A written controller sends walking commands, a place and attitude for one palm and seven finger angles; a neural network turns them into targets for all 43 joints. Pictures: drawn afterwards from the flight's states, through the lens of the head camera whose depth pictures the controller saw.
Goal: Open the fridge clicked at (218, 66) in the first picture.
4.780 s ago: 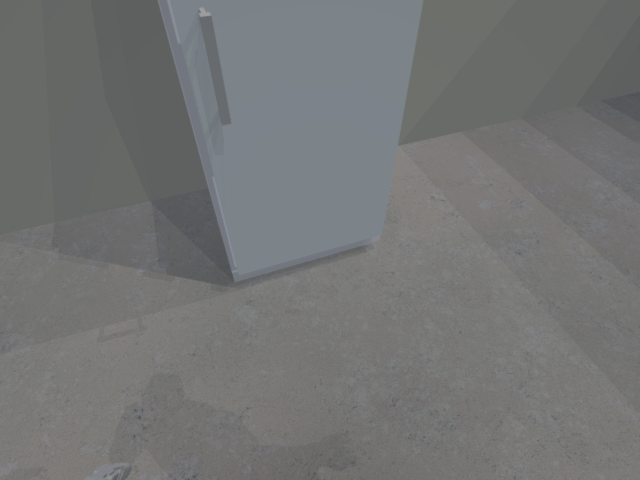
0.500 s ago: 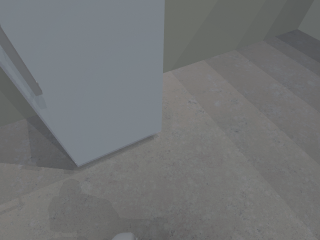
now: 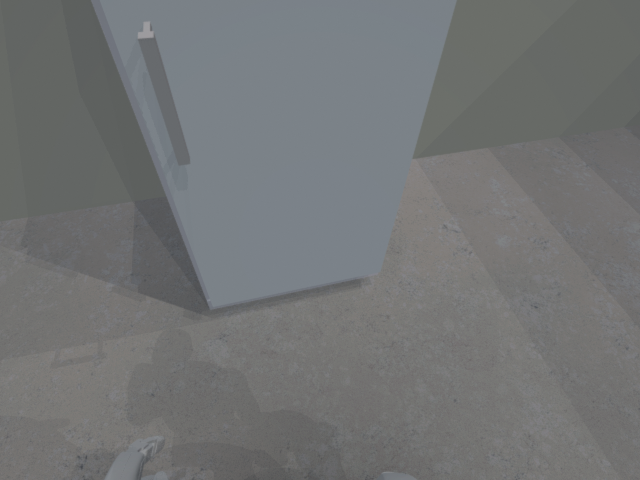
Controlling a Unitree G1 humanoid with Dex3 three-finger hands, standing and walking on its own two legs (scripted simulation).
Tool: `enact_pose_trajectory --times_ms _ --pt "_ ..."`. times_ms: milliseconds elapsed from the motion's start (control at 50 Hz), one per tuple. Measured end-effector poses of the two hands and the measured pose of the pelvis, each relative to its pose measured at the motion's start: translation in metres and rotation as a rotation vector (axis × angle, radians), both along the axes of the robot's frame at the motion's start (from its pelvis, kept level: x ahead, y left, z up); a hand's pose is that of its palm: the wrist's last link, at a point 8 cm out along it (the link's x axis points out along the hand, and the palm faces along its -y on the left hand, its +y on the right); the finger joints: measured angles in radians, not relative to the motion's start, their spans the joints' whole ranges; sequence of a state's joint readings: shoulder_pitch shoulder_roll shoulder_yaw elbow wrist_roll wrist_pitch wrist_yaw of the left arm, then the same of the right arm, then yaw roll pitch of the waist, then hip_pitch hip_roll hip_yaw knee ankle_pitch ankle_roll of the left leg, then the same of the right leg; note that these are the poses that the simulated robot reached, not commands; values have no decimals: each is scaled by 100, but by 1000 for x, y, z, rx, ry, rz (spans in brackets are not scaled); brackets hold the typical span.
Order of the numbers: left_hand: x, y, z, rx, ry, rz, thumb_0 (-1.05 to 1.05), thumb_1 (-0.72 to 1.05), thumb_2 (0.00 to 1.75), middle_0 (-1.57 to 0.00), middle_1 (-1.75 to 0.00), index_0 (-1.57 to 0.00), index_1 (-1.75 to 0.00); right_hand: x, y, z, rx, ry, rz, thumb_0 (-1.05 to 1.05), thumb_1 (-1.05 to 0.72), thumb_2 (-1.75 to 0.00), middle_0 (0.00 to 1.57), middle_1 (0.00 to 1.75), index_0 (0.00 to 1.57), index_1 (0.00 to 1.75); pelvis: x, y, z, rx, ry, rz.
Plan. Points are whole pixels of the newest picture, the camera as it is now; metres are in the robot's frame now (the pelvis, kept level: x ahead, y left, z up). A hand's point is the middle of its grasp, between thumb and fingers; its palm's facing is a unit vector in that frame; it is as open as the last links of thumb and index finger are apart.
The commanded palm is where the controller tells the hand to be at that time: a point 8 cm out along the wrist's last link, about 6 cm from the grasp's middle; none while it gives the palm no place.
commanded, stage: turn to face it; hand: left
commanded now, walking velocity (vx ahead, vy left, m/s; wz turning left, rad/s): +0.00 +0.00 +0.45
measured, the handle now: (167, 100) +0.69 +0.29 +0.09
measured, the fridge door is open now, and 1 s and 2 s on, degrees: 0 0 0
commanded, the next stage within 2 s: take the last steps up to it in 0.32 s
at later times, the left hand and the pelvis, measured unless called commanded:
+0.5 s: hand out of the picture -0.05 +0.18 -0.17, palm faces +0.28 -0.93 -0.24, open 7.4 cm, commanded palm none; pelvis -0.03 -0.01 +0.00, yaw +14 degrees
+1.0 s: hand out of the picture +0.07 +0.21 -0.17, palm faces +0.22 -0.96 -0.17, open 7.4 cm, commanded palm none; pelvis +0.06 +0.02 +0.00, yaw +14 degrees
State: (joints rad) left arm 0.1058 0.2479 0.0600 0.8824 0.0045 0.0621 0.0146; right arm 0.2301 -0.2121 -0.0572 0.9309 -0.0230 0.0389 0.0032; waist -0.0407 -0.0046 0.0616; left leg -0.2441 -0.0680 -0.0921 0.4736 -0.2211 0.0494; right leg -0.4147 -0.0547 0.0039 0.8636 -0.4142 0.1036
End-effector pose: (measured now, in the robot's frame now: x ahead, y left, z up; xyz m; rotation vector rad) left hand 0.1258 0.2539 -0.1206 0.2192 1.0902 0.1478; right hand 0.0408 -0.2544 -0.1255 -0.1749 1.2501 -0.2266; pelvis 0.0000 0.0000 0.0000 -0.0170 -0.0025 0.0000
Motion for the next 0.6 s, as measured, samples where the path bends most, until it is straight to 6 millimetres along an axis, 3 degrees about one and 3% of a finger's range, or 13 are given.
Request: enact_pose_trajectory --times_ms 80,140,240,340,440,540,600 --pt "-1 -18 7 17 -45 13 1 90 90 -20 -30 -20 -30 -7 -15 -15 26 27 12 0 -90 -89 20 30 20 30 -4 -15 -5 16 2 39" --pt "-14 -29 10 40 -63 31 1 90 90 -20 -30 -20 -30 -7 -27 -28 46 36 26 0 -90 -89 20 30 20 30 -9 -27 -10 19 -4 73" --pt "-58 -37 17 47 -26 112 1 90 90 -21 -30 -21 -30 3 -36 -27 61 53 92 0 -90 -89 20 30 20 29 -14 -35 -3 43 -19 141" --pt "-106 -38 10 29 42 196 1 90 90 -21 -30 -21 -30 15 -35 -22 54 62 160 0 -90 -89 19 30 19 29 -19 -36 0 47 -19 191" --pt "-162 -34 -5 -8 135 276 1 90 90 -21 -30 -21 -30 36 -17 -16 28 57 238 0 -91 -89 19 30 19 29 -27 -26 -2 41 -11 227" --pt "-220 -18 -29 -61 232 363 1 90 90 -21 -30 -21 -30 63 20 -8 -7 -22 333 0 -91 -89 19 30 19 29 -35 -3 -11 9 -4 260" --pt "-244 -8 -38 -87 300 391 1 90 90 -20 -30 -21 -30 67 43 -1 -8 -69 360 0 -91 -89 19 30 19 29 -34 9 -11 10 -12 256"
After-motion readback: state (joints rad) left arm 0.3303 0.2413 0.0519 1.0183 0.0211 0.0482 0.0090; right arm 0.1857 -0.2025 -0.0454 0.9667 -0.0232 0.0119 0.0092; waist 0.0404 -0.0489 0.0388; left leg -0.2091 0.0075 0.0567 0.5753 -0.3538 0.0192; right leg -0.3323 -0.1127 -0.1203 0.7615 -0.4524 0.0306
